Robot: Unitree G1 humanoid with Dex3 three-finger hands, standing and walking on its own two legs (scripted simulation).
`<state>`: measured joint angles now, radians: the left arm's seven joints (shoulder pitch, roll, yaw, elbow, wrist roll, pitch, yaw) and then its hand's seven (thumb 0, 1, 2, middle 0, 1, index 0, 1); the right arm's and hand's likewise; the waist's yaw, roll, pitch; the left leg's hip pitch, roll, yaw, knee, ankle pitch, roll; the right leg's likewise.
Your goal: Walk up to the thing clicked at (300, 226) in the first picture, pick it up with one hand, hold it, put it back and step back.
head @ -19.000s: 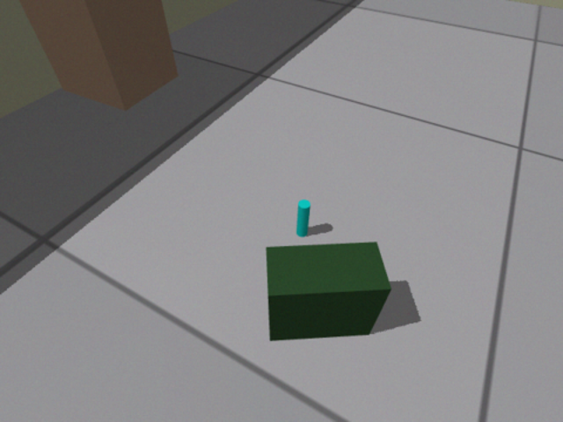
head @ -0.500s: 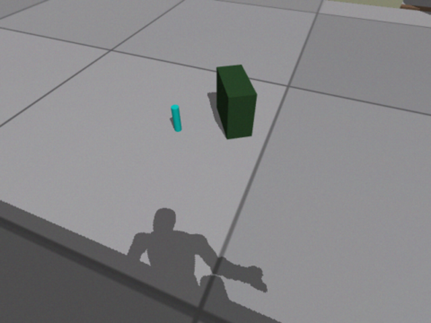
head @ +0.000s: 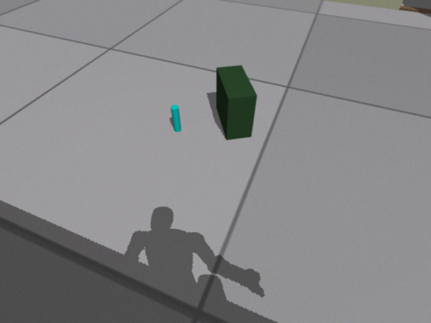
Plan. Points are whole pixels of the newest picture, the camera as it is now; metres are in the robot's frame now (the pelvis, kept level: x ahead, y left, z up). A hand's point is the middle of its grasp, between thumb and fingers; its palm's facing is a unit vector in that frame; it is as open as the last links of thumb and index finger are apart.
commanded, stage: stand
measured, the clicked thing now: (176, 118) +1.48 +0.27 -0.68
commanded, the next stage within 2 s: none
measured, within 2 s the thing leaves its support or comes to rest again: neither
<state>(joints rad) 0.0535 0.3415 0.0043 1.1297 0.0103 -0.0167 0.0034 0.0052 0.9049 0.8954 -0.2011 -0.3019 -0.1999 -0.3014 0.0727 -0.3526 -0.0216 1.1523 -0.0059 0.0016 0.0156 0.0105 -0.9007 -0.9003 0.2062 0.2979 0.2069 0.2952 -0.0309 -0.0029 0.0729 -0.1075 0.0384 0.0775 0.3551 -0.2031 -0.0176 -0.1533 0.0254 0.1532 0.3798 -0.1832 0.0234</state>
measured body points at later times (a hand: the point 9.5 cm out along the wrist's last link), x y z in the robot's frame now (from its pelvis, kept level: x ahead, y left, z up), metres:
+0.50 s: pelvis -0.01 +0.00 +0.00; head +0.00 +0.00 +0.45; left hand +0.06 +0.30 -0.13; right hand +0.07 -0.30 -0.13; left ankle -0.01 +0.13 -0.75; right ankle +0.02 -0.14 -0.75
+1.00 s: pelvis +0.00 +0.01 +0.00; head +0.01 +0.01 +0.45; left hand +0.07 +0.31 -0.13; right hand +0.08 -0.29 -0.13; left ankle -0.01 +0.13 -0.75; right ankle +0.02 -0.14 -0.75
